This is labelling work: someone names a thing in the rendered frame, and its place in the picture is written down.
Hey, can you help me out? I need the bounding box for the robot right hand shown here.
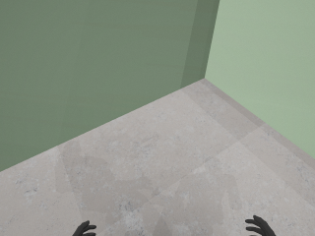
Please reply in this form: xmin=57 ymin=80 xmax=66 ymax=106
xmin=245 ymin=215 xmax=276 ymax=236

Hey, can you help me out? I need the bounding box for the robot left hand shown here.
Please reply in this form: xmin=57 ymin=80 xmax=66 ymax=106
xmin=72 ymin=220 xmax=96 ymax=236

